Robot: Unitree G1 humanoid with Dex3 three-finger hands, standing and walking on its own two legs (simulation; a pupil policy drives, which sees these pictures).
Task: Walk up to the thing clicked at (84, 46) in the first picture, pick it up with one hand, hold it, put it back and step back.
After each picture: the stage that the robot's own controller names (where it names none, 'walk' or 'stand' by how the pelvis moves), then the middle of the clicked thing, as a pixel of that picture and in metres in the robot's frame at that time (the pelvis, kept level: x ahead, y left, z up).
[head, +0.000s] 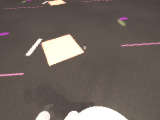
stand; (84, 46) +1.49 +0.15 -0.72
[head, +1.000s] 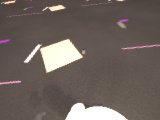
walk; (83, 51) +1.38 +0.27 -0.72
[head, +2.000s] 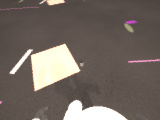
walk; (81, 63) +0.92 +0.22 -0.71
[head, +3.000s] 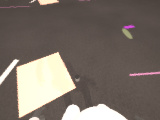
walk; (77, 78) +0.61 +0.18 -0.70
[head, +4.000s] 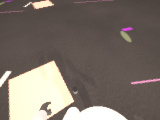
stand; (75, 90) +0.42 +0.19 -0.70
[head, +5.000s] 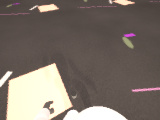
stand; (74, 94) +0.39 +0.19 -0.71
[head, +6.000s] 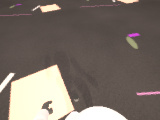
stand; (76, 98) +0.35 +0.17 -0.71
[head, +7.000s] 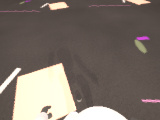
stand; (79, 98) +0.34 +0.13 -0.72
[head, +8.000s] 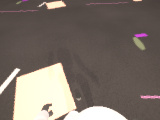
stand; (78, 96) +0.34 +0.14 -0.72
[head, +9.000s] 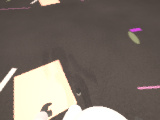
stand; (78, 92) +0.38 +0.14 -0.71
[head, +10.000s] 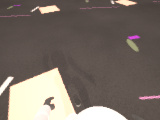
stand; (78, 103) +0.30 +0.12 -0.72
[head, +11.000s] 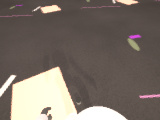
stand; (78, 101) +0.32 +0.13 -0.73
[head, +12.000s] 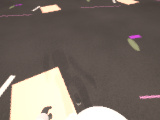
stand; (78, 101) +0.31 +0.13 -0.73
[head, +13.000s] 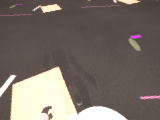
stand; (78, 101) +0.31 +0.12 -0.73
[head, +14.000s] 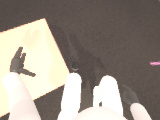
go down; (75, 66) +0.40 +0.12 -0.40
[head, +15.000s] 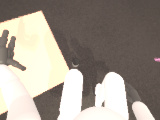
go down; (75, 62) +0.42 +0.12 -0.32
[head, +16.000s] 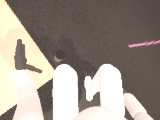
close in; (59, 56) +0.42 +0.15 -0.23
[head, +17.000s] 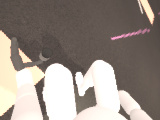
close; (45, 54) +0.42 +0.17 -0.23
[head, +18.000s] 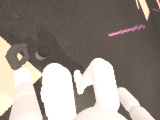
lift; (42, 53) +0.42 +0.17 -0.22
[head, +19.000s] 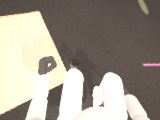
lift; (74, 64) +0.43 +0.12 -0.28
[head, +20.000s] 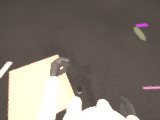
close; (79, 90) +0.36 +0.09 -0.62
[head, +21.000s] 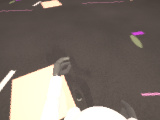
close; (79, 97) +0.34 +0.11 -0.68
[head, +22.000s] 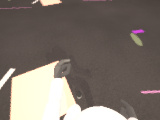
stand; (79, 95) +0.35 +0.11 -0.67
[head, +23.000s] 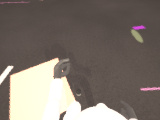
stand; (78, 92) +0.35 +0.11 -0.66
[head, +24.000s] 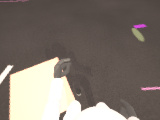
stand; (78, 92) +0.34 +0.11 -0.65
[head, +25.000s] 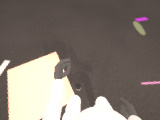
stand; (78, 87) +0.36 +0.11 -0.62
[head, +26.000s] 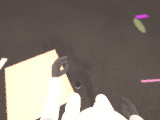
stand; (77, 85) +0.36 +0.11 -0.61
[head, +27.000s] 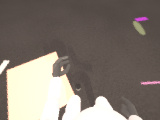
stand; (78, 87) +0.36 +0.11 -0.62
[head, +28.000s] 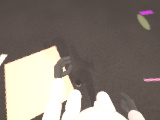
stand; (78, 83) +0.37 +0.11 -0.58
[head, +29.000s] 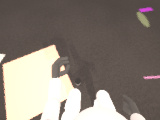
stand; (78, 82) +0.37 +0.11 -0.56
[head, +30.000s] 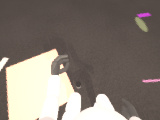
stand; (78, 85) +0.36 +0.11 -0.60
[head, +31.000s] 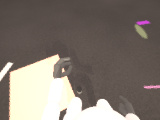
stand; (79, 90) +0.35 +0.11 -0.62
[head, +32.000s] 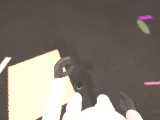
close; (79, 85) +0.37 +0.11 -0.59
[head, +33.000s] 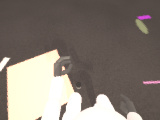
close; (78, 85) +0.37 +0.11 -0.60
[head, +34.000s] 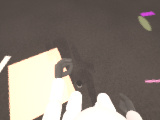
close; (79, 84) +0.37 +0.11 -0.59
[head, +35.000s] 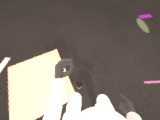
close; (79, 85) +0.36 +0.11 -0.60
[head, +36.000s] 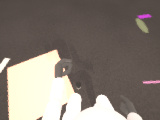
close; (78, 85) +0.36 +0.11 -0.60
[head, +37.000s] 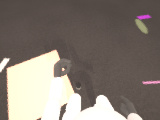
close; (78, 86) +0.36 +0.11 -0.61
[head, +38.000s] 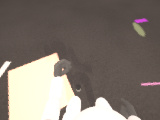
close; (78, 88) +0.36 +0.11 -0.63
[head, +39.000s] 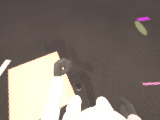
close; (78, 87) +0.35 +0.11 -0.62
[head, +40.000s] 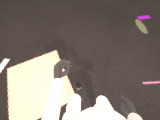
close; (78, 86) +0.36 +0.11 -0.61
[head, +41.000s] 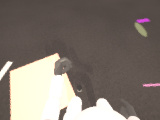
close; (79, 88) +0.35 +0.11 -0.63
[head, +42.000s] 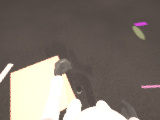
close; (78, 90) +0.36 +0.11 -0.65
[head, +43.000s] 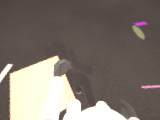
close; (78, 90) +0.35 +0.11 -0.65
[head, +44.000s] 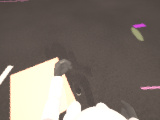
close; (78, 92) +0.34 +0.11 -0.66
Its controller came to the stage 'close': yes
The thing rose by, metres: 0.00
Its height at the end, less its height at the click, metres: +0.00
